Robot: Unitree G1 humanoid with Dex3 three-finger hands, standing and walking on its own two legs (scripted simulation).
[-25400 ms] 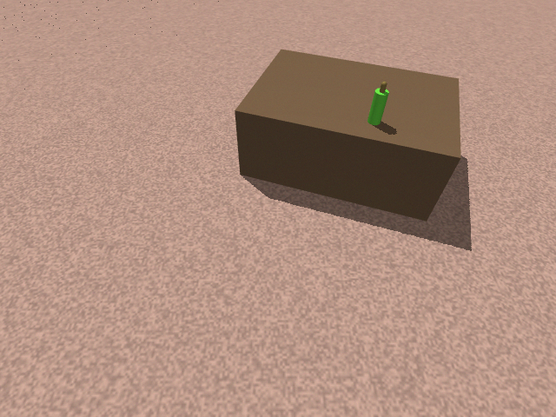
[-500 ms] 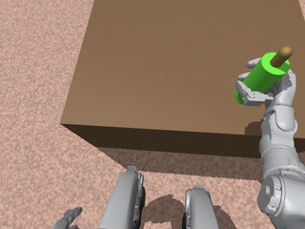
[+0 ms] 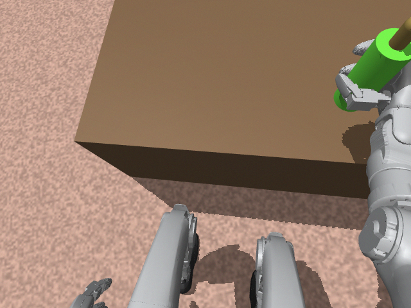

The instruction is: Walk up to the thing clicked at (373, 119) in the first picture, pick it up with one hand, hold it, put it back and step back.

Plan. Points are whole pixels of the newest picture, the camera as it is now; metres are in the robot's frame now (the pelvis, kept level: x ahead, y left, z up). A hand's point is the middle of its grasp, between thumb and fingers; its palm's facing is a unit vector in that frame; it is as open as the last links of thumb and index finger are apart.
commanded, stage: lower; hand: right
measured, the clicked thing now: (376, 67) +0.54 -0.18 +0.05
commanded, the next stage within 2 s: loosen in 1.34 s
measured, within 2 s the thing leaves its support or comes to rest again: rests again in 1.16 s
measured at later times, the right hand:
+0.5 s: hand (343, 99) +0.54 -0.17 -0.05, palm faces +0.07 +1.00 -0.02, open 7.6 cm
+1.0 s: hand (337, 103) +0.55 -0.18 -0.08, palm faces +0.06 +1.00 -0.02, open 7.6 cm
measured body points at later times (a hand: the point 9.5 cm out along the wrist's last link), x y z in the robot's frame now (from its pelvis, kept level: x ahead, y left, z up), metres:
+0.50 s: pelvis -0.02 +0.00 -0.06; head +0.21 -0.02 +0.33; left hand +0.04 +0.28 -0.18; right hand +0.53 -0.23 -0.04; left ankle +0.11 +0.14 -0.51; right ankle +0.03 -0.12 -0.51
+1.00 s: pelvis -0.02 -0.01 -0.09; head +0.21 -0.04 +0.29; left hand +0.01 +0.27 -0.20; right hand +0.54 -0.23 -0.08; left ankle +0.11 +0.14 -0.51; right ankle +0.03 -0.12 -0.51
